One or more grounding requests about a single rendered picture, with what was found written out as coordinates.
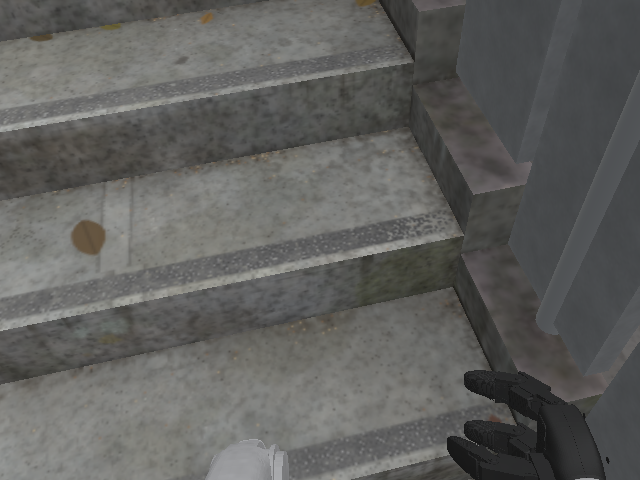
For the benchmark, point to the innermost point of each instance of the right robot hand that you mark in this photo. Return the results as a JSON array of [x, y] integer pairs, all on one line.
[[563, 447]]

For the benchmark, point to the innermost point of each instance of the robot left thigh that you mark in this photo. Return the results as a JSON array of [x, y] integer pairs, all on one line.
[[250, 461]]

